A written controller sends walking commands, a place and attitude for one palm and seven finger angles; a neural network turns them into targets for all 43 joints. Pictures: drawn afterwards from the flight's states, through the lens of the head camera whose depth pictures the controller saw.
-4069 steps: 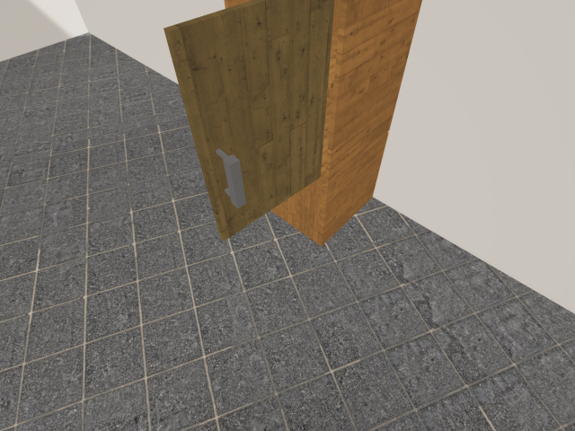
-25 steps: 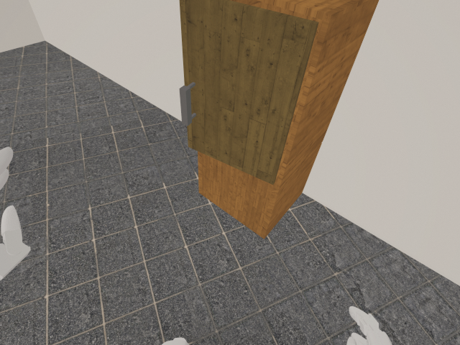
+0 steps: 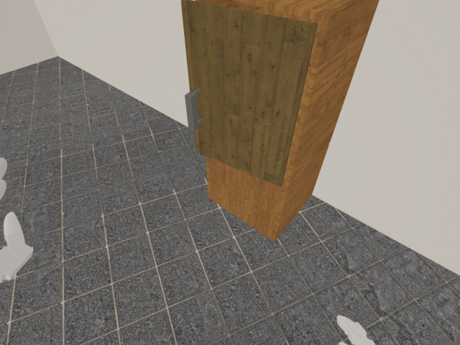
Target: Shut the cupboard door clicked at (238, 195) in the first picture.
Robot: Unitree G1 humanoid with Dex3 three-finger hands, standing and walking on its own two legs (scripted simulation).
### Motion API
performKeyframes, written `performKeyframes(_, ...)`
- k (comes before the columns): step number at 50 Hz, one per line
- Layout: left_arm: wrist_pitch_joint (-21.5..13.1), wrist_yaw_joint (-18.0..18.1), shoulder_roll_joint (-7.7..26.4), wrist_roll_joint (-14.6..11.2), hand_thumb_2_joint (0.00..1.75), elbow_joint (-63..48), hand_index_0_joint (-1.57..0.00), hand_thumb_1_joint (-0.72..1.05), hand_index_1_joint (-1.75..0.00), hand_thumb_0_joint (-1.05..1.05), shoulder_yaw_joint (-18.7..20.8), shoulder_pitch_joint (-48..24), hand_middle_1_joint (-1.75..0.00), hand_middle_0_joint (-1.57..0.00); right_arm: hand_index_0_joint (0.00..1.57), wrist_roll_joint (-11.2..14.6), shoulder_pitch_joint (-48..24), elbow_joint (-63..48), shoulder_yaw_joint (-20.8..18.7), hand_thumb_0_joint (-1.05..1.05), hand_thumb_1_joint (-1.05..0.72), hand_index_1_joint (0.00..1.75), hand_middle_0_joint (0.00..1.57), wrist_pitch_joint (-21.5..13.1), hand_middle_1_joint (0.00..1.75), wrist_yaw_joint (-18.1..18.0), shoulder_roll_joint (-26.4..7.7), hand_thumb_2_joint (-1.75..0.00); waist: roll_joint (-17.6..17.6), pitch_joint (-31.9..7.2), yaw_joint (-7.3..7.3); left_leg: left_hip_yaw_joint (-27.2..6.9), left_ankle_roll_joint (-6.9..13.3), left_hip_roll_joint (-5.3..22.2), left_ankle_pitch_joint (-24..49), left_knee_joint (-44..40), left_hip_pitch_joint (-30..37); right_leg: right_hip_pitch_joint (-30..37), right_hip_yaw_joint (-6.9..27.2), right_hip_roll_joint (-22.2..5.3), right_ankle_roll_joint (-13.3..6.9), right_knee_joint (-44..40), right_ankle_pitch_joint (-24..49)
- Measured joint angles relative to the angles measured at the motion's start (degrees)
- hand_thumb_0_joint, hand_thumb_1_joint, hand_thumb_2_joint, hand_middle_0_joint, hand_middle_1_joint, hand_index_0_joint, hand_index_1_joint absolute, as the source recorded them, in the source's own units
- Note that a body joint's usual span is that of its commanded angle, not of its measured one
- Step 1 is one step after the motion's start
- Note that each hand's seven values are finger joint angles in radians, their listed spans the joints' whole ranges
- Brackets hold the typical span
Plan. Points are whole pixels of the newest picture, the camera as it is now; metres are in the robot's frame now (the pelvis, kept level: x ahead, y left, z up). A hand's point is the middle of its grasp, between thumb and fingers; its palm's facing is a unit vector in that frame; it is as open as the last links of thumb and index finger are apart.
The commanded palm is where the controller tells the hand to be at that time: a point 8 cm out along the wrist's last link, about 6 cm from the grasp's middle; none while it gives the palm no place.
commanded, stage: stop stepping back and stand still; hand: left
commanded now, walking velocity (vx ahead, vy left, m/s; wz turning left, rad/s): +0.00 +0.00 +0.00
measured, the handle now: (195, 109) +0.91 +0.17 -0.09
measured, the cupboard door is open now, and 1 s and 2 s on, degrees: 9 9 9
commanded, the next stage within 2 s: let the arm hang, fingers relaxed in 0.28 s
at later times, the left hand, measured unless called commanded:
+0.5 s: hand (71, 289) +0.21 +0.28 +0.01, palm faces +0.16 -0.87 -0.46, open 7.4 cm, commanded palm none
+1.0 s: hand out of the picture -0.08 +0.22 -0.16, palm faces +0.02 -0.97 -0.24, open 7.3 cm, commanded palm none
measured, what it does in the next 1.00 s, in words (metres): stands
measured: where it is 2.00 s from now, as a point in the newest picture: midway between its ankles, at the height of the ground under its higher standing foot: outside the picture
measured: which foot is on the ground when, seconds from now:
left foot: down 0.00-1.00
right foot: down 0.00-1.00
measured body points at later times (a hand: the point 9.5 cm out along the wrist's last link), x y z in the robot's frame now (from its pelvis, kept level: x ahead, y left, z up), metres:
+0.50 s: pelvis -0.01 +0.02 +0.00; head -0.01 +0.00 +0.45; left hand +0.19 +0.32 +0.04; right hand +0.17 -0.23 -0.10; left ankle +0.01 +0.13 -0.73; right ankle -0.02 -0.09 -0.73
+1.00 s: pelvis -0.03 +0.02 +0.01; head -0.01 +0.02 +0.46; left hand -0.08 +0.27 -0.15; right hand -0.05 -0.22 -0.15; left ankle +0.01 +0.13 -0.73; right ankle -0.02 -0.09 -0.73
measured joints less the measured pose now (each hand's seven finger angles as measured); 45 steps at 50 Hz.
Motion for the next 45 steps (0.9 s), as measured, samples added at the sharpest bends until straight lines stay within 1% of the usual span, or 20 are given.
performKeyframes(4,0.95,0.03,-0.98,-0.04,0.90,1.45,-0.21,0.88,-0.30,0.01,-0.67,-1.35,-0.30,-0.21,0.20,0.28,-1.51,0.22,-0.68,0.02,-0.90,0.30,0.20,1.00,0.30,-0.60,-1.16,-0.89,-0.89,0.70,1.28,0.44,0.31,-0.88,0.15,-1.73,1.99,1.28,0.38,-0.85,0.61,-0.31,-0.49)
performKeyframes(7,1.56,0.04,-1.06,-0.11,0.90,1.89,-0.21,0.88,-0.30,0.01,-0.70,-2.56,-0.30,-0.21,0.20,0.53,-2.77,-0.92,-1.02,0.02,-0.90,0.30,0.20,1.11,0.30,-1.04,-1.58,-0.89,-1.46,1.31,1.62,0.74,0.47,-1.07,0.41,-2.72,2.93,2.00,0.66,-1.02,0.94,-0.98,-0.30)
performKeyframes(12,1.55,-0.08,-0.49,-0.32,0.90,0.77,-0.21,0.88,-0.30,0.01,-0.69,-3.21,-0.30,-0.21,0.20,0.79,-4.61,-3.44,-1.13,0.02,-0.90,0.30,0.20,0.99,0.30,-1.05,-1.49,-0.89,-2.04,1.67,1.00,0.87,0.53,-0.84,0.54,-3.08,2.89,2.28,0.81,-0.78,1.03,-2.21,0.41)
performKeyframes(15,1.30,-0.25,0.13,-0.50,0.90,-0.43,-0.21,0.88,-0.30,0.01,-0.57,-2.22,-0.30,-0.21,0.20,0.86,-5.02,-4.64,-0.99,0.02,-0.90,0.30,0.20,1.26,0.30,-0.93,-1.18,-0.89,-2.27,1.53,0.41,0.97,0.62,-0.78,0.61,-3.16,2.63,2.16,0.92,-0.71,1.12,-2.69,0.76)
performKeyframes(19,1.16,-0.44,0.99,-0.73,0.90,-1.45,-0.21,0.88,-0.30,0.01,-0.18,-0.72,-0.30,-0.21,0.20,0.87,-4.54,-5.30,-0.72,0.02,-0.90,0.30,0.20,1.76,0.30,-0.98,-0.77,-0.89,-2.33,1.31,0.09,1.14,0.82,-0.83,0.79,-3.37,2.47,2.08,1.08,-0.76,1.35,-3.18,1.17)
performKeyframes(20,0.47,-1.22,1.40,-0.02,0.90,1.23,-0.21,0.89,-0.30,0.01,-1.56,-2.16,-0.30,-0.21,0.20,1.13,-4.47,-4.28,-0.99,0.01,-0.90,0.30,0.20,0.66,0.30,0.01,-1.33,-0.90,-1.81,1.25,0.38,0.94,0.93,-0.91,0.82,-2.84,1.85,1.53,0.77,-0.88,1.50,-2.60,1.27)
performKeyframes(21,1.16,-2.79,1.68,0.79,0.90,6.15,-0.21,0.89,-0.30,0.01,-4.17,-4.99,-0.30,-0.21,0.20,1.06,-4.75,-2.66,-1.27,0.01,-0.90,0.30,0.20,0.02,0.30,1.30,-2.46,-0.90,-1.07,1.12,1.03,0.81,1.11,-1.21,0.73,-2.08,1.09,0.77,0.57,-1.23,1.66,-1.63,1.06)
performKeyframes(23,5.08,-5.94,0.72,2.02,0.90,19.42,-0.20,0.89,-0.30,0.00,-10.05,-11.12,-0.30,-0.21,0.20,0.41,-6.02,0.88,-1.45,0.01,-0.90,0.30,0.20,0.68,0.30,3.08,-4.98,-0.90,0.64,0.78,2.05,0.98,1.68,-1.97,0.47,-0.57,-0.32,-0.93,0.68,-2.08,2.00,0.66,0.06)
performKeyframes(24,7.26,-7.11,-0.33,2.39,0.90,26.76,-0.20,0.89,-0.30,0.00,-12.72,-13.73,-0.30,-0.20,0.20,0.11,-6.74,2.39,-1.40,0.01,-0.90,0.30,0.20,1.51,0.30,3.54,-6.00,-0.89,1.45,0.83,2.09,1.06,2.00,-2.30,0.39,0.02,-0.83,-1.65,0.74,-2.46,2.18,1.78,-0.33)
performKeyframes(26,10.80,-8.77,-2.66,2.87,0.90,40.76,-0.20,0.90,-0.30,0.00,-17.18,-17.37,-0.30,-0.20,0.20,-0.39,-7.89,4.90,-1.22,0.01,-0.90,0.30,0.20,3.01,0.30,3.98,-7.15,-0.89,2.32,1.51,1.54,1.29,2.44,-2.84,0.49,0.61,-1.24,-2.51,0.94,-3.05,2.49,3.34,-0.71)
performKeyframes(27,12.00,-9.32,-3.81,3.07,0.90,46.90,-0.20,0.90,-0.30,0.00,-19.02,-18.39,-0.30,-0.20,0.20,-0.61,-8.16,5.90,-1.13,0.01,-0.90,0.30,0.20,3.60,0.30,4.08,-7.29,-0.89,2.27,2.09,1.13,1.45,2.54,-3.02,0.67,0.59,-1.16,-2.69,1.10,-3.25,2.57,3.79,-0.73)
performKeyframes(30,13.99,-10.07,-7.48,3.26,0.90,61.48,-0.20,0.90,-0.30,0.00,-22.99,-19.02,-0.30,-0.20,0.20,-1.19,-7.55,8.71,-0.92,0.01,-0.90,0.30,0.20,4.92,0.30,4.04,-6.60,-0.89,0.69,4.04,-0.05,1.83,2.49,-3.29,1.58,-0.48,-0.29,-2.50,1.47,-3.50,2.44,3.96,-0.40)
performKeyframes(33,14.53,-10.15,-11.07,3.21,0.90,71.64,-0.20,0.90,-0.30,0.01,-24.88,-17.62,-0.30,-0.20,0.20,-1.40,-5.32,12.43,-0.67,0.01,-0.91,0.30,0.20,6.01,0.30,3.78,-5.14,-0.89,-1.59,5.62,-0.39,1.68,2.19,-3.07,2.74,-2.30,0.96,-1.28,1.32,-3.19,2.19,2.25,0.65)
performKeyframes(34,14.41,-9.69,-11.95,3.05,0.90,74.25,-0.20,0.92,-0.30,0.01,-24.56,-17.00,-0.30,-0.20,0.20,-1.41,-4.35,13.89,-0.65,0.01,-0.91,0.30,0.20,6.30,0.30,3.63,-4.52,-0.89,-2.29,5.96,-0.31,1.47,2.06,-2.91,3.10,-2.86,1.26,-0.80,1.11,-2.99,2.05,1.42,1.10)
performKeyframes(35,14.18,-8.97,-12.00,2.94,0.90,76.44,-0.20,0.94,-0.30,0.00,-23.62,-16.53,-0.30,-0.21,0.20,-1.41,-3.30,15.39,-0.67,0.01,-0.91,0.30,0.20,6.56,0.30,3.46,-3.79,-0.89,-2.93,6.25,-0.05,1.19,1.91,-2.71,3.46,-3.38,1.49,-0.34,0.83,-2.76,1.87,0.54,1.56)
performKeyframes(38,13.54,-9.19,-11.17,2.94,0.90,81.76,-0.20,0.97,-0.30,0.00,-22.88,-14.96,-0.30,-0.21,0.20,-1.34,-0.47,19.62,-0.84,0.01,-0.91,0.30,0.20,7.18,0.30,3.06,-2.11,-0.89,-3.73,6.96,0.76,0.46,1.56,-2.16,4.35,-4.76,2.15,1.13,0.11,-2.08,1.43,-2.22,3.02)
performKeyframes(42,12.77,-9.42,-10.53,2.81,0.90,87.09,-0.20,0.96,-0.30,0.00,-22.55,-13.07,-0.30,-0.21,0.20,-1.01,2.12,23.72,-1.38,0.01,-0.91,0.30,0.20,7.25,0.30,2.59,-0.95,-0.89,-3.11,7.28,1.30,0.12,1.48,-1.81,5.11,-6.10,2.99,2.66,-0.21,-1.61,1.29,-4.96,4.51)
performKeyframes(45,12.46,-9.33,-10.28,2.76,0.90,89.74,-0.20,0.94,-0.30,0.00,-22.33,-12.38,-0.30,-0.21,0.20,-0.85,3.02,25.34,-1.80,0.01,-0.91,0.30,0.20,7.03,0.30,2.30,-0.60,-0.89,-2.26,7.21,1.28,0.22,1.58,-1.82,5.52,-6.89,3.60,3.34,-0.11,-1.59,1.38,-6.00,5.11)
